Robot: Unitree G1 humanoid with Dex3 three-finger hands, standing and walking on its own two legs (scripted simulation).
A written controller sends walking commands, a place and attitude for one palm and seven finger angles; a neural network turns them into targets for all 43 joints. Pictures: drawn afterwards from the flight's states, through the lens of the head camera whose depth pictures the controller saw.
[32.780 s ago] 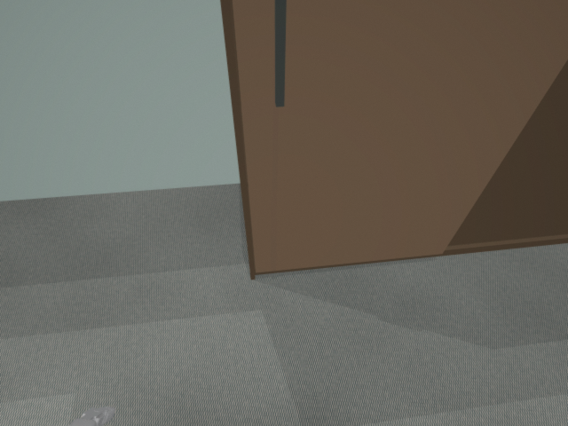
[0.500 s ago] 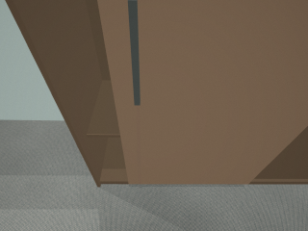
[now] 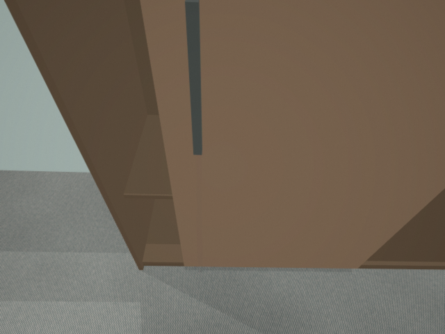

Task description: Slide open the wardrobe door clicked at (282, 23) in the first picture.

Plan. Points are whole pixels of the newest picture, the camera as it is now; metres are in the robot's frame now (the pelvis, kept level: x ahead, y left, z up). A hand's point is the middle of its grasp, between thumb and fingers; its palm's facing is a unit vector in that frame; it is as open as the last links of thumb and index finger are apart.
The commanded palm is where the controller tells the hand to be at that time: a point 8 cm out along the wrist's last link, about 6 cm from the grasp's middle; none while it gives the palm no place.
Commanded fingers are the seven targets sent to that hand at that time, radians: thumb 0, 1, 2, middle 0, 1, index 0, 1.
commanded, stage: raise the hand with hooked fingers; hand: left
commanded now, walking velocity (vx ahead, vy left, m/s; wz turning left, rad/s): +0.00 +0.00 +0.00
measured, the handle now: (196, 87) +0.49 +0.09 +0.20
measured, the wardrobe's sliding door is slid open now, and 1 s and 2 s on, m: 0.19 0.19 0.19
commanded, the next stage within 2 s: none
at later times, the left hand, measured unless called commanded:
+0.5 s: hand (112, 316) +0.15 +0.19 -0.02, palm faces +0.16 -0.99 -0.02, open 8.8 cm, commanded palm +0.14 +0.24 +0.01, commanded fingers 0.00 0.34 0.66 -0.24 -0.66 -0.24 -0.66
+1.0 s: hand (80, 253) +0.21 +0.23 +0.08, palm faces +0.10 -0.99 -0.06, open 11.8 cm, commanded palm +0.18 +0.28 +0.10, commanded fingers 0.00 -0.24 0.41 -0.28 -1.03 -0.28 -1.03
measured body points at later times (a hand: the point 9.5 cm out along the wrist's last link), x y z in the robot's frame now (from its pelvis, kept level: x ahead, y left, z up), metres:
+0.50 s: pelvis +0.00 -0.03 -0.06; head +0.02 -0.02 +0.39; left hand +0.14 +0.24 -0.02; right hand +0.25 -0.25 -0.08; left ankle +0.01 +0.10 -0.74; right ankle +0.02 -0.15 -0.74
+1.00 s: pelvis +0.02 -0.03 -0.03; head +0.03 -0.03 +0.42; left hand +0.20 +0.29 +0.08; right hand +0.19 -0.26 -0.10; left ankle +0.00 +0.10 -0.74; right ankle +0.02 -0.15 -0.74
